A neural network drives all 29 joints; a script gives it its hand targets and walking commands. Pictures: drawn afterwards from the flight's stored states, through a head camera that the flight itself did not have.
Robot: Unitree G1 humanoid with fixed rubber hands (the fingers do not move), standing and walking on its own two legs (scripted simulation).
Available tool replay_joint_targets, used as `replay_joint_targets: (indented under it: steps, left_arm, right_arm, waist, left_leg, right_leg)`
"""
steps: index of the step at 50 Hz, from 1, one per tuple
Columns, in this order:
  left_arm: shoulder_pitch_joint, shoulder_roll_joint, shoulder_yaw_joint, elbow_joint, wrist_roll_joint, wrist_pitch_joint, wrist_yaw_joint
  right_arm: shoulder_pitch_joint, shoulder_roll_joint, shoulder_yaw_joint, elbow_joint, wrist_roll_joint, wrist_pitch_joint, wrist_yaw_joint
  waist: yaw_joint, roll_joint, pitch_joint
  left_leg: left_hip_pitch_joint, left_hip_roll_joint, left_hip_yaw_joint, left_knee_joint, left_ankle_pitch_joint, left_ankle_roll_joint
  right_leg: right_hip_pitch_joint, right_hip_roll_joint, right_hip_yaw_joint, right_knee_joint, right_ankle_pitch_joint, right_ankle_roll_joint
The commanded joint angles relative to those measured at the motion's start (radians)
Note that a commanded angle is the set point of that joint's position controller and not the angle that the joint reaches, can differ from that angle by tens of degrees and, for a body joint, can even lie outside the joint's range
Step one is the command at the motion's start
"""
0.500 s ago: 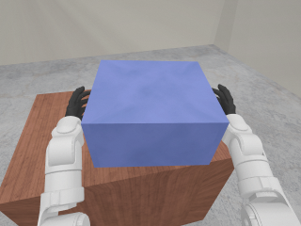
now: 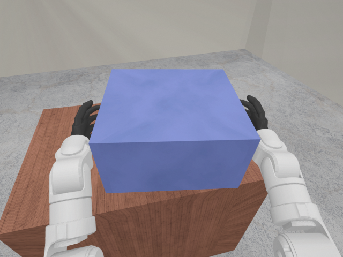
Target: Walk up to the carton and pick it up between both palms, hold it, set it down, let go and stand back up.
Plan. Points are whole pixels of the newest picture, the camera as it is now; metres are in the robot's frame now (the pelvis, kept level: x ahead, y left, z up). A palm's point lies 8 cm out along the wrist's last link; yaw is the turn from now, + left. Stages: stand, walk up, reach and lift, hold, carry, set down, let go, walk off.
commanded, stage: hold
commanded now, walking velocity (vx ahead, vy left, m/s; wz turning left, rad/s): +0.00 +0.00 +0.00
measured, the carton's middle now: (170, 124) +0.39 +0.01 +0.16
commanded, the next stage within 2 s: none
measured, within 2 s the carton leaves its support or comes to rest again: neither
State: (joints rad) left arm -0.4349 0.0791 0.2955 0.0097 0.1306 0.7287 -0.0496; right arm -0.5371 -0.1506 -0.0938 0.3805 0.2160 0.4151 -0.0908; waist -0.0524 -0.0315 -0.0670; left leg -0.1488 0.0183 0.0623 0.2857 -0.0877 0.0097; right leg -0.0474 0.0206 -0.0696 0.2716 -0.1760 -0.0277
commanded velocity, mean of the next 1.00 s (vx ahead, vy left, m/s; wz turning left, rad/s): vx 0.00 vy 0.00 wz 0.00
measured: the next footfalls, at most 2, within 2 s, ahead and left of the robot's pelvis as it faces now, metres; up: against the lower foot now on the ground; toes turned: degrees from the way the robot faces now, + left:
none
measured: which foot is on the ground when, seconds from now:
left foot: down 0.00-1.00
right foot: down 0.00-1.00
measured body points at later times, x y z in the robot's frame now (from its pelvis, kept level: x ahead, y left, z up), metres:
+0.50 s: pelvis +0.00 +0.00 +0.00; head -0.05 +0.02 +0.45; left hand +0.35 +0.20 +0.17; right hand +0.36 -0.19 +0.17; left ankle +0.05 +0.11 -0.75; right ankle -0.01 -0.10 -0.75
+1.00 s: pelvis +0.00 +0.00 +0.00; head -0.04 +0.02 +0.45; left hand +0.35 +0.20 +0.17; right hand +0.36 -0.19 +0.17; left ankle +0.05 +0.11 -0.75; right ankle -0.01 -0.10 -0.75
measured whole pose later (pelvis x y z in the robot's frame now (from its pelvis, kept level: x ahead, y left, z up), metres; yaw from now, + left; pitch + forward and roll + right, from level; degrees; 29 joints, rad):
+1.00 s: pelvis +0.00 +0.00 +0.00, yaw +0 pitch -3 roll +0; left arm -0.44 0.08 0.30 0.02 0.14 0.72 -0.06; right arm -0.54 -0.15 -0.09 0.39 0.22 0.41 -0.09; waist -0.05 -0.03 -0.07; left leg -0.15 0.02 0.06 0.28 -0.09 0.01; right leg -0.05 0.02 -0.07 0.28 -0.18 -0.03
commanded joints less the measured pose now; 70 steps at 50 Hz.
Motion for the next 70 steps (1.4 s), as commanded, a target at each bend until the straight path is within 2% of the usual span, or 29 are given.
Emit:
replay_joint_targets:
  steps: [1, 11, 25, 70]
  left_arm:
    - [-0.675, -0.403, -0.493, -0.213, -0.144, -0.078, -0.134]
    - [-0.685, -0.403, -0.485, -0.198, -0.141, -0.08, -0.137]
    - [-0.701, -0.411, -0.495, -0.186, -0.148, -0.087, -0.133]
    - [-0.685, -0.406, -0.493, -0.203, -0.145, -0.082, -0.134]
  right_arm:
    - [-0.745, 0.474, 0.421, -0.358, 0.11, -0.068, 0.125]
    - [-0.758, 0.486, 0.425, -0.347, 0.107, -0.07, 0.125]
    - [-0.765, 0.487, 0.412, -0.332, 0.097, -0.079, 0.129]
    - [-0.753, 0.48, 0.42, -0.348, 0.106, -0.073, 0.126]
  waist:
    - [-0.004, 0.051, -0.397]
    - [0.005, 0.048, -0.39]
    - [-0.003, 0.055, -0.398]
    - [-0.001, 0.054, -0.395]
  left_leg:
    - [0.324, -0.035, -0.044, 0.02, 0.183, -0.021]
    - [0.313, -0.034, -0.041, 0.014, 0.161, -0.014]
    - [0.327, -0.03, -0.043, 0.014, 0.154, -0.012]
    - [0.327, -0.032, -0.043, 0.017, 0.171, -0.017]
  right_leg:
    - [-0.073, 0.009, 0.03, -0.039, 0.296, 0.057]
    - [-0.078, 0.006, 0.032, -0.041, 0.274, 0.058]
    - [-0.096, 0.007, 0.027, -0.045, 0.241, 0.055]
    - [-0.086, 0.009, 0.028, -0.042, 0.267, 0.056]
